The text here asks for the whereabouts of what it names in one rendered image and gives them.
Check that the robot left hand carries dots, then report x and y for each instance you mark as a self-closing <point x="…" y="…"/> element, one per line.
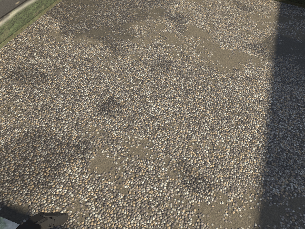
<point x="44" y="221"/>

